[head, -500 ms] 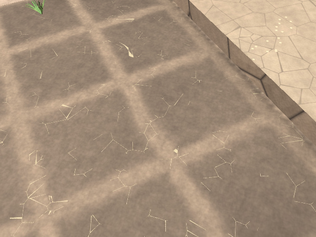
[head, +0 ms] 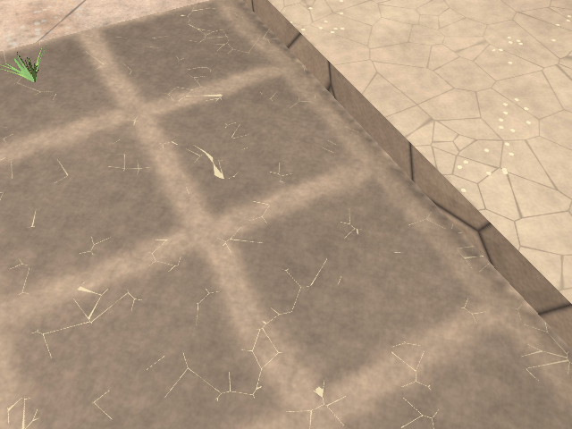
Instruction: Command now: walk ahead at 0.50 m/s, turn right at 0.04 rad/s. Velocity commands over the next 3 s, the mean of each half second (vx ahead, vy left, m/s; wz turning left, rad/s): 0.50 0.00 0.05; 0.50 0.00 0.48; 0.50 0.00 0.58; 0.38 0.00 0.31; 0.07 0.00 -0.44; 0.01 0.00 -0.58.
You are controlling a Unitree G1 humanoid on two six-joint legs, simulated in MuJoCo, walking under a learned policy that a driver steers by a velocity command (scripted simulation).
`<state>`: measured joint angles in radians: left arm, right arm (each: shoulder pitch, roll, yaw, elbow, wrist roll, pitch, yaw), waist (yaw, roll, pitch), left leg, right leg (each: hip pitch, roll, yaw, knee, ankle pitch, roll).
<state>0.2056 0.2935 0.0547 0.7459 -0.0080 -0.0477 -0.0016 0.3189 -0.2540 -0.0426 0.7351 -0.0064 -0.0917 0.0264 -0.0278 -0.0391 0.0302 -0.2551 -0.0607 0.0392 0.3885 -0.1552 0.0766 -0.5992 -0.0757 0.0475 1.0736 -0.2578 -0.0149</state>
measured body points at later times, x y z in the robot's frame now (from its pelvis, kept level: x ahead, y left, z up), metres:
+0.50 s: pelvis +0.28 -0.07 +0.00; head +0.31 -0.08 +0.45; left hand +0.37 +0.21 -0.11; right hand +0.40 -0.34 -0.12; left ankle +0.26 +0.08 -0.66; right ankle +0.30 -0.16 -0.74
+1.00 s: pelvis +0.55 +0.02 -0.01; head +0.59 +0.04 +0.44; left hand +0.59 +0.33 -0.12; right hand +0.76 -0.20 -0.10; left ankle +0.58 +0.09 -0.74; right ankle +0.55 -0.16 -0.65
